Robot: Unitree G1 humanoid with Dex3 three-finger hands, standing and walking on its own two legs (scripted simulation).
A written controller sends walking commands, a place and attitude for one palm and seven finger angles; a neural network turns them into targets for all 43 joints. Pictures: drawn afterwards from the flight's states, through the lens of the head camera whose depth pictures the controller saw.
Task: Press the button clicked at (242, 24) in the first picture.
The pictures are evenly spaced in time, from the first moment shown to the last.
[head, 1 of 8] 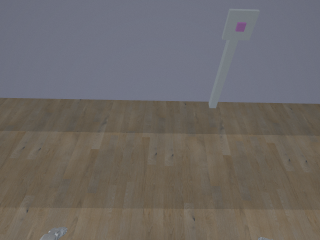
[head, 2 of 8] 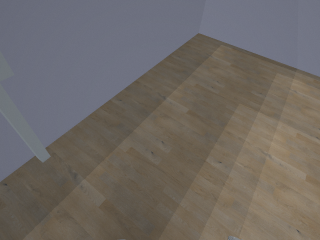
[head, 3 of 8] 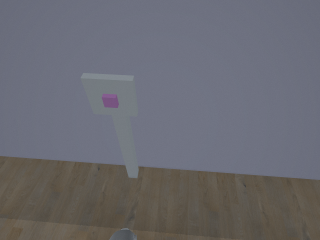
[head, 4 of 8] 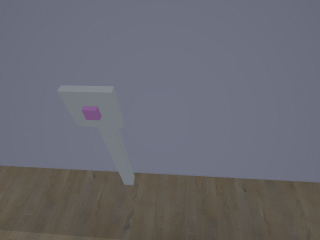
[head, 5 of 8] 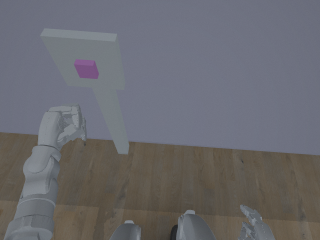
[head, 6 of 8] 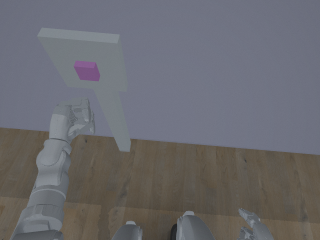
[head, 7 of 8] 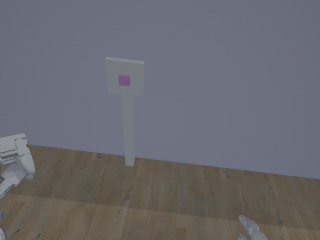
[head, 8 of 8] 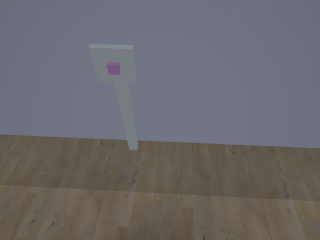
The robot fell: no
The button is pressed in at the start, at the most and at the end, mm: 0 7 0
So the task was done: yes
